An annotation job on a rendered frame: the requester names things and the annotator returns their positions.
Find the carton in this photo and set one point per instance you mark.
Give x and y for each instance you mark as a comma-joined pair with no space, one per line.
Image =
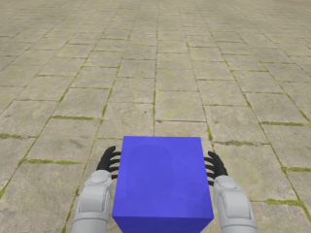
162,186

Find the robot left forearm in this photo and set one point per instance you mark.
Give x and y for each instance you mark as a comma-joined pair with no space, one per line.
93,205

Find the robot left hand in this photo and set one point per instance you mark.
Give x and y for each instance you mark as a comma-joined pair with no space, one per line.
105,161

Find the robot right forearm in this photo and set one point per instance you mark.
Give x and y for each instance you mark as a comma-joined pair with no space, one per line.
234,208

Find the robot right hand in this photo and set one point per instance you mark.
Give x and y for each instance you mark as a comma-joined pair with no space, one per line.
218,168

